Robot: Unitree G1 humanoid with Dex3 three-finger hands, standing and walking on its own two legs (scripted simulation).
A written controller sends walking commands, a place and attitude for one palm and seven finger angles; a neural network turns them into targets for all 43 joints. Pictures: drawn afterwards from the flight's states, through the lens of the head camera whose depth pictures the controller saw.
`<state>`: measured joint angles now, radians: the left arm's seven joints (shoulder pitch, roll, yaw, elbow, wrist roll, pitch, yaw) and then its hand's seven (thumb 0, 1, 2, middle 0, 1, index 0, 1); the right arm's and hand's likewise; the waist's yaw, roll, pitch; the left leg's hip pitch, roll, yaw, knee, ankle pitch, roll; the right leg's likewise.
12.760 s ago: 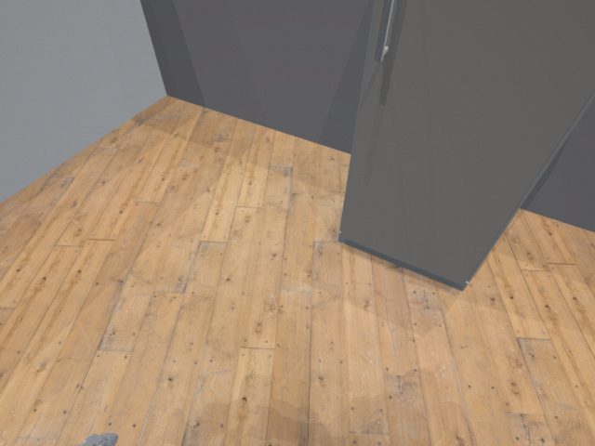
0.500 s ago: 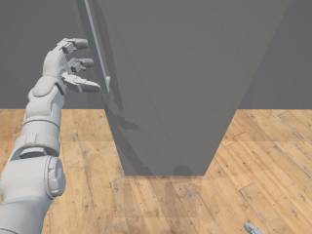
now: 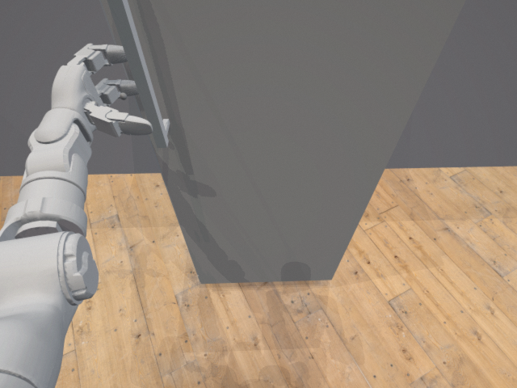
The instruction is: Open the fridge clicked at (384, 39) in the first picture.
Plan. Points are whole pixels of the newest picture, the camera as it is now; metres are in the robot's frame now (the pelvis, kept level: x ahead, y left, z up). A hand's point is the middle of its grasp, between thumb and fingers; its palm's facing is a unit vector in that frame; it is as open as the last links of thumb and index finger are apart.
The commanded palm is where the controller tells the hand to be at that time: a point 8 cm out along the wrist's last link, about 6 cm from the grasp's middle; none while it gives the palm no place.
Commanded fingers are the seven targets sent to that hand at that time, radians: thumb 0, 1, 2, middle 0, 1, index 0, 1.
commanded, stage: slide the fingers in behind the handle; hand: left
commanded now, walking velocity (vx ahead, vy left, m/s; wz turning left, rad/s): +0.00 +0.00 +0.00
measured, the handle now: (139, 50) +0.52 +0.16 +0.25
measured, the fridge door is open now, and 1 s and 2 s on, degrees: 0 0 0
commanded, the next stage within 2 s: grip the handle and tug to test in 1.80 s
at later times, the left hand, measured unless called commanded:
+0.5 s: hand (135, 101) +0.47 +0.17 +0.20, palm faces -0.01 -1.00 +0.01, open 14.0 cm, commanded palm +0.44 +0.22 +0.20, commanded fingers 0.00 -0.50 0.30 -0.30 -1.20 -0.30 -1.20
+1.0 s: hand (151, 100) +0.47 +0.14 +0.20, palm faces -0.01 -1.00 +0.01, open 14.0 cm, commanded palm +0.45 +0.20 +0.20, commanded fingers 0.00 -0.50 0.30 -0.30 -1.20 -0.30 -1.20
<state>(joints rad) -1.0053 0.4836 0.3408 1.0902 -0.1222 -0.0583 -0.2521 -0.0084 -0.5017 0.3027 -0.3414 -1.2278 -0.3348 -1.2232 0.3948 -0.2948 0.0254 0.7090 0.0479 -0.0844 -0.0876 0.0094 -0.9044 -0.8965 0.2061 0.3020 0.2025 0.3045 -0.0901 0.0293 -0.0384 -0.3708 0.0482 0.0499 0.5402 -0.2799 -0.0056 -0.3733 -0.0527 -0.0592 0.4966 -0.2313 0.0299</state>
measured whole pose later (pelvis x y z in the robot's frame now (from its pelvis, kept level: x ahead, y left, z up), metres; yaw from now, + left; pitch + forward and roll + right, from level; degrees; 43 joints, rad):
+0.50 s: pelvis +0.00 +0.00 +0.00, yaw +0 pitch +5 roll -1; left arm -0.92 0.39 0.30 0.95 -0.14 0.00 -0.21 -0.01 -0.50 0.30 -0.30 -1.20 -0.30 -1.20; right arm 0.35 -0.28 0.03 0.68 0.05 -0.10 -0.07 0.01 -0.90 -0.90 0.21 0.30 0.20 0.30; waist -0.06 0.04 -0.05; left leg -0.34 0.05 0.06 0.53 -0.28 0.00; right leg -0.35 -0.05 -0.05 0.49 -0.23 0.03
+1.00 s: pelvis +0.00 -0.01 +0.00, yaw +0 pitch +5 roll +0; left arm -0.97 0.37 0.28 0.99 -0.14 -0.02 -0.17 -0.01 -0.50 0.30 -0.30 -1.20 -0.30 -1.20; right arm 0.35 -0.28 0.03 0.70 0.05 -0.09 -0.08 0.01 -0.90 -0.90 0.21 0.30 0.20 0.30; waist -0.07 0.03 -0.04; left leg -0.34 0.05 0.05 0.53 -0.27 -0.01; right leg -0.35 -0.05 -0.06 0.50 -0.24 0.02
